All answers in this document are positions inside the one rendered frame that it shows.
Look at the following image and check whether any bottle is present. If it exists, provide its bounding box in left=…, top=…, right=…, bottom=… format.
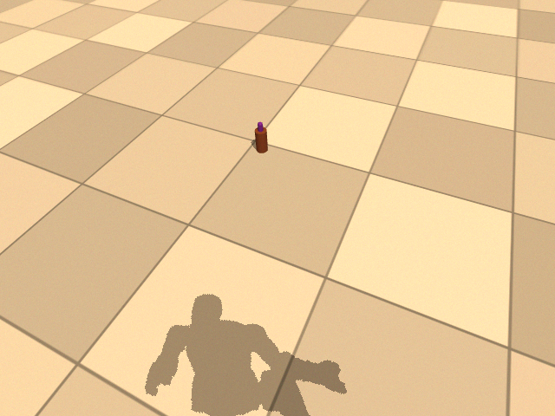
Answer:
left=255, top=122, right=268, bottom=153

